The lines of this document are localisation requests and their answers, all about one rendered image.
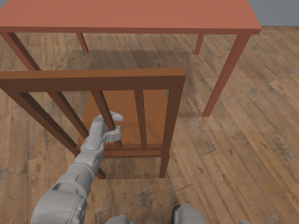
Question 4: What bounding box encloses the left robot forearm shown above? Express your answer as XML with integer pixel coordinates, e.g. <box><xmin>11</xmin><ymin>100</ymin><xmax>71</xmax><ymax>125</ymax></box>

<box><xmin>30</xmin><ymin>135</ymin><xmax>105</xmax><ymax>224</ymax></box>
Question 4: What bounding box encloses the robot left hand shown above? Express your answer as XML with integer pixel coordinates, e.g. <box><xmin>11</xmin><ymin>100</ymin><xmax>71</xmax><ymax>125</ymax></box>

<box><xmin>89</xmin><ymin>110</ymin><xmax>123</xmax><ymax>143</ymax></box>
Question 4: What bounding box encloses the chair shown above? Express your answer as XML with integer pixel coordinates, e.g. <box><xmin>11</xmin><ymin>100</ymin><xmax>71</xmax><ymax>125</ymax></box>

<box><xmin>0</xmin><ymin>67</ymin><xmax>186</xmax><ymax>179</ymax></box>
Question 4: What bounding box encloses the robot right foot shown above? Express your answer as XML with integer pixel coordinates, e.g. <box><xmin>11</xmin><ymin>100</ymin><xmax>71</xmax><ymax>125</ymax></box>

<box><xmin>171</xmin><ymin>205</ymin><xmax>180</xmax><ymax>224</ymax></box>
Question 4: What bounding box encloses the robot right thigh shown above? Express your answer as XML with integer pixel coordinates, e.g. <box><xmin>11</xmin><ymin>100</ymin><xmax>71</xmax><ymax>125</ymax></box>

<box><xmin>174</xmin><ymin>206</ymin><xmax>207</xmax><ymax>224</ymax></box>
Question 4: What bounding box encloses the table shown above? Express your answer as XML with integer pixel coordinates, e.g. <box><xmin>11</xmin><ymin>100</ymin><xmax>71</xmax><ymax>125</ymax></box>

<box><xmin>0</xmin><ymin>0</ymin><xmax>262</xmax><ymax>117</ymax></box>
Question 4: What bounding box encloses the left robot upper arm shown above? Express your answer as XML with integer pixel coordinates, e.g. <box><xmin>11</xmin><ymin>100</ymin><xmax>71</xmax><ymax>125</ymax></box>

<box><xmin>32</xmin><ymin>189</ymin><xmax>87</xmax><ymax>224</ymax></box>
